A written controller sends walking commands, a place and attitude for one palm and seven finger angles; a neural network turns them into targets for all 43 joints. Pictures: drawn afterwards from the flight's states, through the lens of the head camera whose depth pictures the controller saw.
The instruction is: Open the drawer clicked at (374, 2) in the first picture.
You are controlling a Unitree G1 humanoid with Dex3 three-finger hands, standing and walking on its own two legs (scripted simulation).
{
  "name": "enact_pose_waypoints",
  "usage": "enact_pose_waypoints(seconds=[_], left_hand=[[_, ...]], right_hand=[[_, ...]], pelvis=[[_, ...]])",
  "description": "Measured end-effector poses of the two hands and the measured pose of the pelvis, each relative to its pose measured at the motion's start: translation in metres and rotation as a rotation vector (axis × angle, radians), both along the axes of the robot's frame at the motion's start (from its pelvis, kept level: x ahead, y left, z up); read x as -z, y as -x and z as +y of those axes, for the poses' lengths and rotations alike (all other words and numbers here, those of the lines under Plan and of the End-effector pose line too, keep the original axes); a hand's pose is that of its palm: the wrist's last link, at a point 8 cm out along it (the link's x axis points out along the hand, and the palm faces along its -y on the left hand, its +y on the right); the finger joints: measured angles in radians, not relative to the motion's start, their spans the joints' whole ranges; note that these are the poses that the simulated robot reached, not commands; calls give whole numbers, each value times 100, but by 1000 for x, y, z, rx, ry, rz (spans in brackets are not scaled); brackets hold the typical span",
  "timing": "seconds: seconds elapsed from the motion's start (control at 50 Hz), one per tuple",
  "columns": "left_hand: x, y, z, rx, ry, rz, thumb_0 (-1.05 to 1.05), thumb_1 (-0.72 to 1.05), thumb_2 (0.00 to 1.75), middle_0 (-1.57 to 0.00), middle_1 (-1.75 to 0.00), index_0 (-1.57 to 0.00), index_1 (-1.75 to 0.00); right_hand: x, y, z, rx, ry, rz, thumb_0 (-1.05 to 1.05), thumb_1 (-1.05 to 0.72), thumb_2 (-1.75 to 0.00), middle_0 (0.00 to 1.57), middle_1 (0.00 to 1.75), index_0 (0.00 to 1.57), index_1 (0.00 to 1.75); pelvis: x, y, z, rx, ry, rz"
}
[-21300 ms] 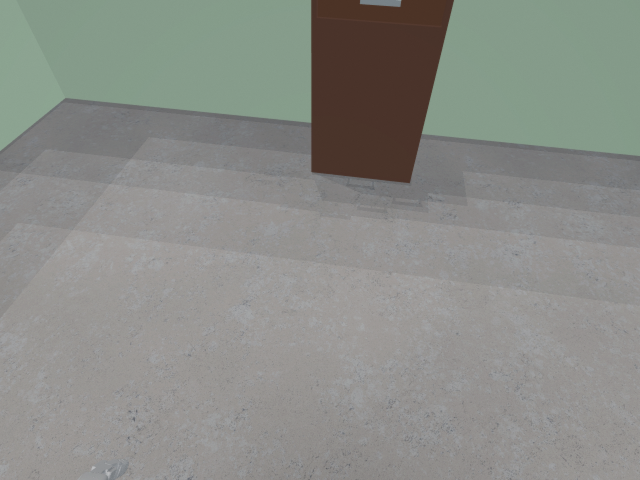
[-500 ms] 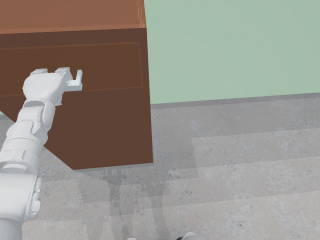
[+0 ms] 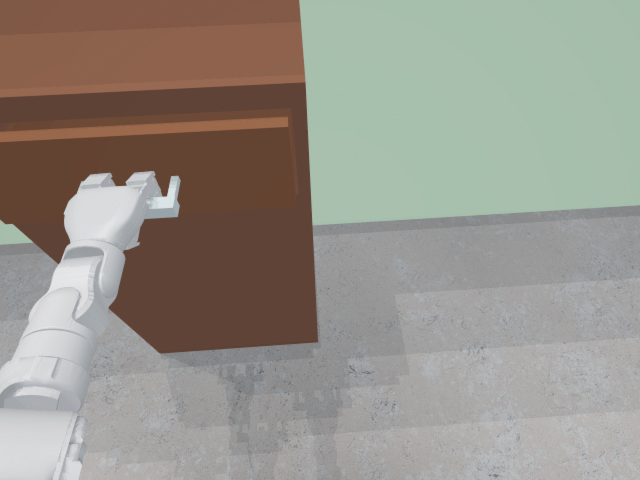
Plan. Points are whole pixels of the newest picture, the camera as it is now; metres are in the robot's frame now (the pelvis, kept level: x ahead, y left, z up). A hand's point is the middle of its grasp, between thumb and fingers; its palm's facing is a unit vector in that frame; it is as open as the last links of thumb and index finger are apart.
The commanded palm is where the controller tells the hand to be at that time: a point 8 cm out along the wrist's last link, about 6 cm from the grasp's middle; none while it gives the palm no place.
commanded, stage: pull the drawer open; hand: left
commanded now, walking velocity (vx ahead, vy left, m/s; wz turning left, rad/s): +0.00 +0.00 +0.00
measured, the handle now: (126, 197) +0.47 +0.27 +0.06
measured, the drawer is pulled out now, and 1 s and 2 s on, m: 0.03 0.16 0.27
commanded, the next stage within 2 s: none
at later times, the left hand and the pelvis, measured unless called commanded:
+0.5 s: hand (117, 285) +0.34 +0.26 +0.04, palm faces -0.03 -0.03 -1.00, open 5.3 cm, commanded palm +0.31 +0.27 +0.09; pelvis -0.01 -0.01 +0.00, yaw +1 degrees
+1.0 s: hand (107, 328) +0.29 +0.26 +0.04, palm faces +0.00 -0.04 -1.00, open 5.3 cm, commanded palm +0.25 +0.26 +0.09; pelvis -0.01 -0.02 +0.01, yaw +1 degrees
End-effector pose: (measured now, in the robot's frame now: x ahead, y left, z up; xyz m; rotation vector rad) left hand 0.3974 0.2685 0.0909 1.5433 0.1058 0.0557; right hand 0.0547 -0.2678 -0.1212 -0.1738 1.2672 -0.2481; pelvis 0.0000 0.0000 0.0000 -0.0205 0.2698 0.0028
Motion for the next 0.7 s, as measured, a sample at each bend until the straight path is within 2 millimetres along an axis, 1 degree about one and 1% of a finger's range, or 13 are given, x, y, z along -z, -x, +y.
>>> enact_pose_waypoints(seconds=[0.2, 0.28, 0.34, 0.46, 0.7], left_hand=[[1, 37, -3, -4, 5, -18, 1, 78, 83, -33, -135, -41, -135], [1, 49, -4, -10, 2, -16, 1, 78, 83, -33, -135, -41, -135], [0, 56, -5, -16, -3, -11, 1, 78, 83, -34, -135, -41, -135], [0, 69, -7, -25, 1, -3, 1, 77, 83, -34, -135, -41, -135], [0, 89, -8, -23, 7, -7, 2, 78, 82, -34, -135, -41, -135]], right_hand=[[-6, -51, 9, -75, -19, -127, 0, -91, -90, 20, 29, 20, 30], [-9, -65, 11, -104, -21, -165, 0, -91, -90, 20, 29, 20, 30], [-10, -71, 13, -119, -24, -187, 0, -91, -90, 20, 29, 20, 30], [-11, -74, 13, -131, -29, -209, 0, -91, -90, 20, 29, 20, 30], [-10, -59, 2, -98, -17, -207, 1, -91, -90, 20, 29, 20, 30]], pelvis=[[-3, 0, -1, -13, -4, -44], [-3, 2, -3, -21, -6, -59], [-4, 4, -4, -24, -9, -68], [-4, 7, -8, -23, -13, -85], [-5, 10, -14, -4, -19, -98]])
